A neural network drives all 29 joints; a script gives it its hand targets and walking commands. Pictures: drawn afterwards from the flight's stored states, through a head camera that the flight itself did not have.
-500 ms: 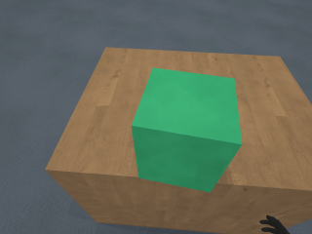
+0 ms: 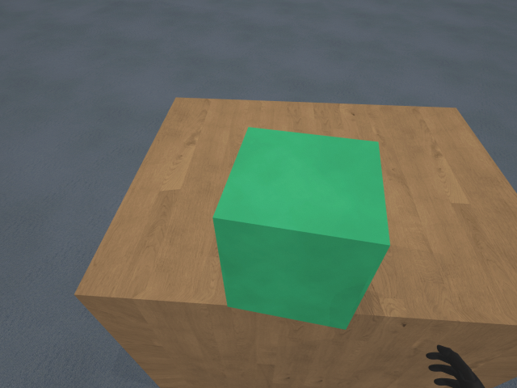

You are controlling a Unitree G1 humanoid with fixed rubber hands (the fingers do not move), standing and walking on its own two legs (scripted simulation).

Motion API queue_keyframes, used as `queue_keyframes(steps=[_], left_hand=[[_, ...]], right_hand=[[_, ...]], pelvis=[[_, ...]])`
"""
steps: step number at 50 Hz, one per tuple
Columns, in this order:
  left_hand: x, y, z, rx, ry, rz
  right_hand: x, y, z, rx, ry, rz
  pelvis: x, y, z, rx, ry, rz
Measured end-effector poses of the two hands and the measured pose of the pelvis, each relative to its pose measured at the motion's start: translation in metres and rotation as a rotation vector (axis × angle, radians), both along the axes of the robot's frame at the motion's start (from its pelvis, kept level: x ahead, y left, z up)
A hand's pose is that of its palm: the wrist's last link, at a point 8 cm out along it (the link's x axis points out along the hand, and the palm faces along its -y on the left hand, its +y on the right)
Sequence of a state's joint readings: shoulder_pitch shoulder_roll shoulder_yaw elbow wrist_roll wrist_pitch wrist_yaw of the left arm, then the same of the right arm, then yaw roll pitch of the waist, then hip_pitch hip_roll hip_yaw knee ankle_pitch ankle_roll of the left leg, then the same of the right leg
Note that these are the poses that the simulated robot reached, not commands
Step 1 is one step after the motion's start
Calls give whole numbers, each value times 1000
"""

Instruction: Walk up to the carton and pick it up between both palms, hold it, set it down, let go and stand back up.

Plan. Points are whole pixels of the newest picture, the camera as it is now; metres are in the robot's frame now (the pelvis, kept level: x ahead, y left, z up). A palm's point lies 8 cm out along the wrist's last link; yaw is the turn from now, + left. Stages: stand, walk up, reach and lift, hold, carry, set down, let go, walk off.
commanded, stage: walk up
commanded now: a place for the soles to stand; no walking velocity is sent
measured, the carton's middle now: (297, 229) +0.38 -0.05 +0.06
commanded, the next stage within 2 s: reach and lift in 1.72 s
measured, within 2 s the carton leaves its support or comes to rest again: neither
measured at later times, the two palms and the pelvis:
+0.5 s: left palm out of the picture +0.05 +0.31 -0.07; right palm out of the picture +0.11 -0.33 -0.08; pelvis -0.03 -0.01 +0.00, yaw -1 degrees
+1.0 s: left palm out of the picture +0.06 +0.28 -0.06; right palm out of the picture +0.07 -0.37 -0.09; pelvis -0.04 -0.04 +0.00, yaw -4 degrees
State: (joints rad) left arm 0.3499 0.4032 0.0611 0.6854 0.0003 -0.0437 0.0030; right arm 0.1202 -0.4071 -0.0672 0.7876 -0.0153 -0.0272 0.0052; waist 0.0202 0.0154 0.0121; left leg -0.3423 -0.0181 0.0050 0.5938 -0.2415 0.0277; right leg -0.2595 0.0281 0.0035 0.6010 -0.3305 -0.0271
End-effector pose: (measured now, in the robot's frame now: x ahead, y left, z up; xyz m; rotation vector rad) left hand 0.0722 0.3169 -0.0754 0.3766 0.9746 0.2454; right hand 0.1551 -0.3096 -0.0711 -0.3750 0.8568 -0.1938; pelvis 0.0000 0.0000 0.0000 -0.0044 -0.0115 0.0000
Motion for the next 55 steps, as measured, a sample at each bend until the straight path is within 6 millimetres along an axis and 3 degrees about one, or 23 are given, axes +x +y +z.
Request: queue_keyframes(steps=[16, 25, 35, 46, 55], left_hand=[[-16, 9, -1, 11, 26, 0], [-21, -2, 4, 17, 14, -29], [-22, 0, -6, 4, 32, -40], [-23, -33, 4, 34, 27, -71], [-9, -34, 8, 52, 27, -76]], right_hand=[[-17, -2, 2, -13, -5, -11], [-43, -17, -4, -3, 7, -33], [-78, -22, -6, -34, 58, -64], [-78, -56, -10, -3, 41, -79], [-87, -52, -27, 13, 127, -83]], pelvis=[[-15, 1, -1, -2, -21, -5], [-27, -9, -2, 13, -38, -21], [-36, -7, -5, 4, -53, -33], [-44, -38, -4, 34, -55, -64], [-36, -36, -3, 30, -3, -59]])
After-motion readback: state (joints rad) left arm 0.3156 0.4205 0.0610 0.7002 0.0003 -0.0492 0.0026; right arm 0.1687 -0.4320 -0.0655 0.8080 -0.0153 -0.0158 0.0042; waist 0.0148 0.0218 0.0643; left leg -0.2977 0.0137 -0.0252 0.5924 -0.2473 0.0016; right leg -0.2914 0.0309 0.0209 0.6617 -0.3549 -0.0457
